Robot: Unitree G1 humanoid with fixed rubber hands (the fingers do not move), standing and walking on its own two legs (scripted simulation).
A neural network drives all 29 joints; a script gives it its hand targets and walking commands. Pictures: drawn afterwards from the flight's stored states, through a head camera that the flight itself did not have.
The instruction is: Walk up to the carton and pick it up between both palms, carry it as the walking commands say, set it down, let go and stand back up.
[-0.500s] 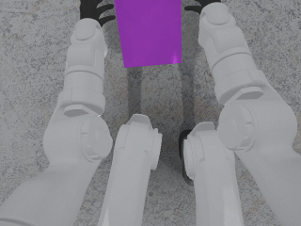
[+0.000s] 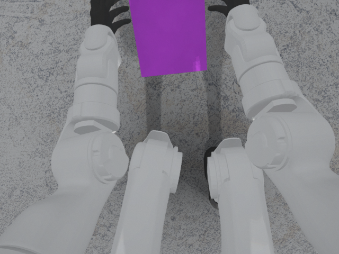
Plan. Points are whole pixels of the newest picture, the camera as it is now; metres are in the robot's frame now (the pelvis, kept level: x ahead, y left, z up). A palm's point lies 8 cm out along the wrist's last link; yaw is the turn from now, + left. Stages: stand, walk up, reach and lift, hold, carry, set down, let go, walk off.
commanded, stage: set down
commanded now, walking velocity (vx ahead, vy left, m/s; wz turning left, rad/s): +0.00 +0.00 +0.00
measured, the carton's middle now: (169, 17) +0.57 +0.08 -0.27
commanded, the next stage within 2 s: none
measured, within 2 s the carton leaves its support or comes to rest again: rests again in 1.36 s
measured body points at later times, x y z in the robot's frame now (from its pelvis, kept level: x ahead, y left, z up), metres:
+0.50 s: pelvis +0.01 +0.00 +0.00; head +0.37 +0.00 +0.26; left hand +0.53 +0.19 -0.17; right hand +0.57 -0.05 -0.18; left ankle +0.10 +0.11 -0.36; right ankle +0.09 -0.10 -0.36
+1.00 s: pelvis +0.01 +0.00 +0.00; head +0.37 +0.00 +0.26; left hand +0.53 +0.19 -0.17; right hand +0.57 -0.05 -0.18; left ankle +0.10 +0.11 -0.36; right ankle +0.09 -0.10 -0.36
